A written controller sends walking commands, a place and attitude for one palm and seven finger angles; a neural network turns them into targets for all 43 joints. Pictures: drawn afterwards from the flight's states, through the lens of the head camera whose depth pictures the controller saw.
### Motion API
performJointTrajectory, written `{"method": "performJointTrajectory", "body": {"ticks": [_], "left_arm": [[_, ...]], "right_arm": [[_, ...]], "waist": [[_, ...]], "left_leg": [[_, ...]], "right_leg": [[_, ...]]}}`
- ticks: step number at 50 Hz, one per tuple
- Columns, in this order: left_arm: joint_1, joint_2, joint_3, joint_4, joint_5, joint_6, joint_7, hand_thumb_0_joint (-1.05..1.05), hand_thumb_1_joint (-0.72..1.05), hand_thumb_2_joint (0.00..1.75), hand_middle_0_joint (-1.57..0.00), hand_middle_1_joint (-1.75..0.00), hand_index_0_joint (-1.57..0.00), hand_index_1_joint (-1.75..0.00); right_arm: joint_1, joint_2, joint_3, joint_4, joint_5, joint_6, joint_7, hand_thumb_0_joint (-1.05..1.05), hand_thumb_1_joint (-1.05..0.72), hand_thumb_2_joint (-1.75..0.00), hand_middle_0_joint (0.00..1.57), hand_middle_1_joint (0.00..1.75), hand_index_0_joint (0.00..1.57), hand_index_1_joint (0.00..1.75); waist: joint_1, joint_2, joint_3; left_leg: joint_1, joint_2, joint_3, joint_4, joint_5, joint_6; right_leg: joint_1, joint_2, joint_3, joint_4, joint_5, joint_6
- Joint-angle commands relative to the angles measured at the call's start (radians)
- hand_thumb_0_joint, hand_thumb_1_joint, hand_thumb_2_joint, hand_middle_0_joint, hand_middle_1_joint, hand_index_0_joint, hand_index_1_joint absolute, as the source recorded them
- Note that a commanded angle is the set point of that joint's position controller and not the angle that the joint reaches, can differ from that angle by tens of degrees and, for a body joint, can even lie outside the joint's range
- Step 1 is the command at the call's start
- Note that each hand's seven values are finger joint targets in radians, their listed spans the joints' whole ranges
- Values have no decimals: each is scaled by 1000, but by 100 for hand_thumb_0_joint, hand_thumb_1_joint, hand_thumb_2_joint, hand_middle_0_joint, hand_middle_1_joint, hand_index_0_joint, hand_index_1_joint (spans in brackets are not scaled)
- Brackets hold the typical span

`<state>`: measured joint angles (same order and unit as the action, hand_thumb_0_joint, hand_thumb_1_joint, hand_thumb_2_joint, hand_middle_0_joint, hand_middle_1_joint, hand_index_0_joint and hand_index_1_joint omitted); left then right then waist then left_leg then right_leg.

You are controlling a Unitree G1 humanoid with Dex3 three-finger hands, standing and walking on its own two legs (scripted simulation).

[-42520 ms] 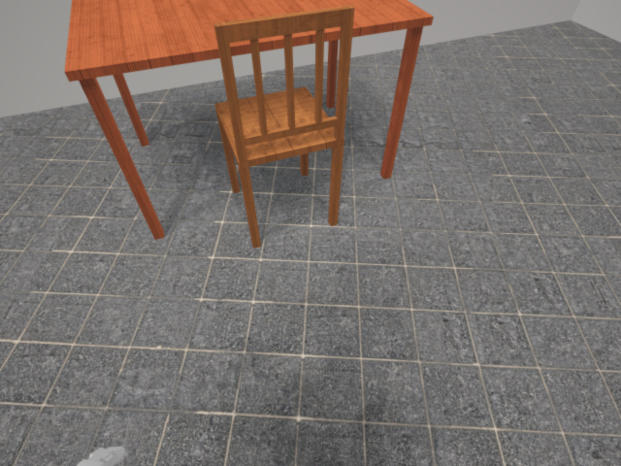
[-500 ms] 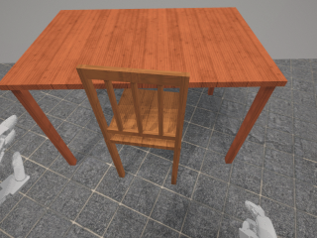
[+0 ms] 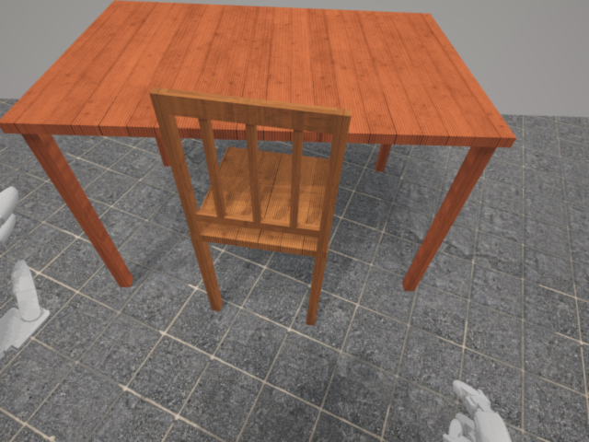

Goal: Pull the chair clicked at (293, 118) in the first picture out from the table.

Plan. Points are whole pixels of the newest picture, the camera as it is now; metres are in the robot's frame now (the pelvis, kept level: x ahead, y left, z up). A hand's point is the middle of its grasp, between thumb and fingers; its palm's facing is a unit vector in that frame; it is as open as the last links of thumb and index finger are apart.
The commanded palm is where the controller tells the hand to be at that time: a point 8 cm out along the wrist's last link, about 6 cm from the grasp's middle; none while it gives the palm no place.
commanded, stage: step back with the hand held close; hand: left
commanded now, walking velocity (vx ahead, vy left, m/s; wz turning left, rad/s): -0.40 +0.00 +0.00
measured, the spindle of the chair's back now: (254, 177) +0.66 +0.12 -0.07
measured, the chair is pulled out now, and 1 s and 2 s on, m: -0.08 -0.08 -0.08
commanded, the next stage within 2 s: stop stepping back and stand still in 0.88 s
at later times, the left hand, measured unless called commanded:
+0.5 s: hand out of the picture +0.13 +0.27 +0.17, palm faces +0.37 -0.79 -0.49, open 7.4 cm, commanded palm +0.06 +0.32 +0.19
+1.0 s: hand out of the picture +0.03 +0.28 +0.19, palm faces +0.34 -0.84 -0.43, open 7.4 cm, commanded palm -0.05 +0.33 +0.19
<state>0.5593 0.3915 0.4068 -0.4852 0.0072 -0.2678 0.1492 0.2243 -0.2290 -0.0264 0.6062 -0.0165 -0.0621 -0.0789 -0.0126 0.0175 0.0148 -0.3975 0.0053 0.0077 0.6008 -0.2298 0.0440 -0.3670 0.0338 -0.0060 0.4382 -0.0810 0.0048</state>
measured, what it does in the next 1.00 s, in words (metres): walks backwards: right foot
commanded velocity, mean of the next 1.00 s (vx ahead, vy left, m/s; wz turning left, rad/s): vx -0.38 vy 0.00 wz -0.04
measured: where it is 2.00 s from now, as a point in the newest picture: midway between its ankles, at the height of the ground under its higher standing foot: outside the picture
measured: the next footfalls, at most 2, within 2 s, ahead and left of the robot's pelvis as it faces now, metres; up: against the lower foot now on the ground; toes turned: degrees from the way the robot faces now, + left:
right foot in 0.74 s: -0.15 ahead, -0.16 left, +0.00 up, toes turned +4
right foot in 1.06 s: -0.19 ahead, -0.09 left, +0.00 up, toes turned -6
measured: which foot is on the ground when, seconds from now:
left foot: down 0.00-1.00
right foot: down 0.00-0.50, up 0.52-0.72, down 0.74-0.88, up 0.90-1.00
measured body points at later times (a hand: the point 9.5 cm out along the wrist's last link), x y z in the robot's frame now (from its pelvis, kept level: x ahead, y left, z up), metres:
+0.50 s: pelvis -0.07 +0.01 -0.01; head -0.04 +0.04 +0.44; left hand +0.10 +0.31 +0.19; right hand +0.11 -0.24 -0.07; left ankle +0.06 +0.09 -0.73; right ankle +0.03 -0.13 -0.73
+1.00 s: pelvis -0.19 +0.03 -0.01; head -0.19 +0.08 +0.44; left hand +0.01 +0.33 +0.21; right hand -0.03 -0.21 -0.07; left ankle +0.05 +0.10 -0.72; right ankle -0.24 -0.11 -0.70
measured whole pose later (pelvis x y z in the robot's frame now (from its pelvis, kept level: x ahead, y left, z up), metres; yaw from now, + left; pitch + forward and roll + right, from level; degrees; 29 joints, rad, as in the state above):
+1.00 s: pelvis -0.19 +0.03 -0.01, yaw -1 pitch -1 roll -8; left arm 0.47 0.52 0.48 -0.52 -0.06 -0.33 0.10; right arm 0.16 -0.14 -0.03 0.67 -0.05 -0.12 -0.05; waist -0.06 0.02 0.02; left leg -0.53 0.10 0.03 0.34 0.08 0.04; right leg -0.28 0.13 -0.02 0.81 -0.59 -0.04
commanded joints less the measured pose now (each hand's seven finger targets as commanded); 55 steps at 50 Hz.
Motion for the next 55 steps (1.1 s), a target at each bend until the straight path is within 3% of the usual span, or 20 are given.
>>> {"method": "performJointTrajectory", "body": {"ticks": [1, 5, 8, 13, 18, 22, 25, 28, 33, 36, 39, 42, 45, 49, 50, 51, 52, 53, 54, 55], "left_arm": [[-25, 206, 136, -206, -12, -78, 36, 0, 90, 90, -20, -30, -20, -30], [-2, 219, 176, -230, 7, -89, 35, 0, 90, 90, -20, -30, -20, -30], [-5, 234, 212, -215, 22, -88, 24, 0, 90, 90, -20, -30, -20, -30], [13, 218, 171, -223, -13, -101, -1, 0, 90, 90, -20, -30, -20, -30], [-3, 256, 176, -228, -28, -115, 18, 0, 90, 90, -20, -30, -20, -30], [-6, 251, 170, -233, -34, -132, 32, 0, 90, 90, -20, -30, -20, -30], [-21, 236, 189, -272, -24, -135, 23, 0, 90, 90, -20, -30, -20, -30], [-34, 257, 206, -286, -29, -113, 18, 0, 90, 90, -20, -30, -20, -30], [13, 223, 137, -256, -75, -108, 14, 0, 90, 90, -20, -30, -20, -30], [-145, 255, 120, -248, -52, -153, 5, 0, 90, 90, -20, -30, -20, -30], [-331, 296, 106, -294, -26, -151, 13, 0, 90, 90, -20, -30, -20, -30], [-205, 256, 114, -234, -37, -121, -13, 0, 90, 90, -20, -30, -20, -30], [-101, 264, 201, -239, -71, -136, -21, 0, 90, 90, -20, -30, -20, -30], [75, 265, 220, -246, -103, -113, -29, 0, 90, 90, -20, -30, -20, -30], [98, 248, 199, -280, -101, -102, -24, 0, 90, 90, -20, -30, -20, -30], [88, 275, 200, -323, -88, -85, -21, 0, 90, 90, -20, -30, -20, -30], [64, 315, 209, -376, -77, -65, -16, 0, 90, 90, -20, -30, -20, -30], [-28, 346, 234, -436, -60, -49, -14, 0, 90, 90, -20, -30, -20, -30], [-150, 331, 224, -418, -59, -20, -20, 0, 90, 90, -20, -30, -20, -30], [-192, 309, 223, -289, -50, 10, -2, 0, 90, 90, -20, -30, -20, -30]], "right_arm": [[-84, -130, -58, -140, 1, -50, -9, 0, -90, -90, 20, 30, 20, 30], [-119, -143, -57, -159, 6, -63, -16, 0, -90, -90, 20, 30, 20, 30], [-139, -140, -67, -163, 3, -81, -18, 0, -90, -90, 20, 30, 20, 30], [-95, -121, -66, -115, -6, -86, -2, 0, -90, -90, 20, 30, 20, 30], [-99, -107, -83, -100, 3, -63, 6, 0, -90, -90, 20, 30, 20, 30], [-99, -106, -70, -93, -2, -57, -10, 0, -90, -90, 20, 30, 20, 30], [-115, -144, -65, -121, -7, -90, -25, 0, -90, -90, 20, 30, 20, 30], [-127, -113, -72, -108, -14, -128, -7, 0, -90, -90, 20, 30, 20, 30], [-106, -84, -64, -62, -26, -134, 22, 0, -90, -90, 20, 30, 20, 30], [-58, -90, -66, -20, -27, -111, 14, 0, -90, -90, 20, 30, 20, 30], [-93, -89, -72, -15, -12, -138, -3, 0, -90, -90, 20, 30, 20, 30], [-125, -91, -43, -48, -18, -121, -18, 0, -90, -90, 20, 30, 20, 30], [-170, -124, -61, -86, -37, -112, 4, 0, -90, -90, 20, 30, 20, 30], [-159, -66, -59, -117, -21, -114, 47, 0, -90, -90, 20, 30, 20, 30], [-151, -63, -56, -119, -16, -117, 51, 0, -90, -90, 20, 30, 20, 30], [-133, -67, -62, -102, -4, -108, 49, 0, -90, -90, 20, 30, 20, 30], [-128, -70, -63, -88, -2, -91, 42, 0, -90, -90, 20, 30, 20, 30], [-104, -74, -60, -63, -28, -78, 42, 0, -90, -90, 20, 30, 20, 30], [-113, -57, -36, -77, -15, -79, 42, 0, -90, -90, 20, 30, 20, 30], [-99, -48, -29, -76, -9, -73, 9, 0, -90, -90, 20, 30, 20, 30]], "waist": [[-15, 21, -87], [-3, 187, -106], [14, 137, -105], [-20, 23, -183], [-27, -98, -151], [-37, 10, -108], [-29, 309, -121], [5, 194, -191], [-2, 222, -181], [-55, 1, -124], [-54, -206, -136], [-42, 66, -18], [-2, 406, -150], [52, 272, -298], [54, 261, -289], [40, 94, -245], [13, -177, -124], [1, -251, -67], [-12, -304, -39], [-28, -279, 26]], "left_leg": [[-49, 44, -78, -153, -246, 14], [-422, 193, -231, -434, -428, 88], [-561, 204, -215, -365, -422, 113], [-106, 50, -66, -134, -20, 22], [137, -28, -31, 86, -130, -25], [151, 44, -135, -75, -182, -7], [-338, 279, -409, -547, -634, 89], [-216, 311, -323, -468, -392, 115], [154, 264, -116, -405, -163, -34], [417, 142, -6, -55, 10, -87], [522, 33, -26, 161, 8, -84], [373, 64, -49, -93, 26, -74], [-59, 314, -375, -688, -616, -68], [17, 207, -29, -475, -218, -73], [54, 144, 52, -342, -187, -99], [175, 31, 166, -32, -154, -150], [249, -61, 109, 395, -152, -148], [118, -73, 21, 719, -155, -117], [24, -28, -66, 828, -154, -93], [52, 47, -68, 733, -154, -73]], "right_leg": [[59, -69, 104, -116, -306, -16], [447, 60, 36, 237, -49, 19], [555, 65, 85, 329, 31, 19], [213, -32, 175, 75, 252, -17], [-164, -150, 247, -202, -320, -75], [-217, -70, 130, -135, -397, -40], [279, 132, 26, 361, -260, 15], [236, 103, 60, 572, -367, -3], [101, 12, -7, 54, -464, -56], [-261, -155, 222, -249, -359, -121], [-443, -186, 173, -284, -423, -100], [-347, -40, 31, -94, -332, -33], [159, 160, -35, 418, -544, -25], [265, 129, -115, 355, -539, -58], [228, 87, -106, 181, -528, -72], [8, -33, -25, -64, -550, -101], [-384, -257, 231, -328, -688, -134], [-489, -374, 263, -344, -664, -202], [-550, -391, 336, -386, -883, -213], [-543, -326, 232, -359, -898, -154]]}}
